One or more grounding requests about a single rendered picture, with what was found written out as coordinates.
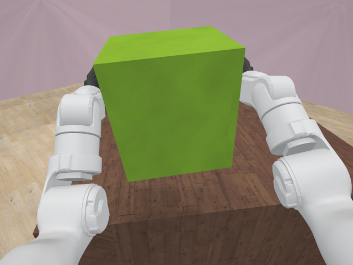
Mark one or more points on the left robot forearm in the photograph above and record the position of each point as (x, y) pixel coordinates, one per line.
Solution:
(78, 132)

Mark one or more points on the robot left hand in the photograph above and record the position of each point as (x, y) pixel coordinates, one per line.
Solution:
(91, 79)

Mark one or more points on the left robot upper arm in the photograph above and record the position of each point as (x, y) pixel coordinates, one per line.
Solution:
(69, 217)

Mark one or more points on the right robot upper arm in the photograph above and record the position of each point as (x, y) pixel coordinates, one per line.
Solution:
(315, 183)

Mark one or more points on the robot right hand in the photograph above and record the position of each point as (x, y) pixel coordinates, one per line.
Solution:
(246, 66)

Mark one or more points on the right robot forearm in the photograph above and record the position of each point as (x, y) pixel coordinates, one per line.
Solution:
(288, 127)

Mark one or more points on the pedestal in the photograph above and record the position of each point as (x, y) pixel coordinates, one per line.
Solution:
(227, 216)

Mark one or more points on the carton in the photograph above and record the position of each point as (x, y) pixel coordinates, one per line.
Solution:
(172, 99)

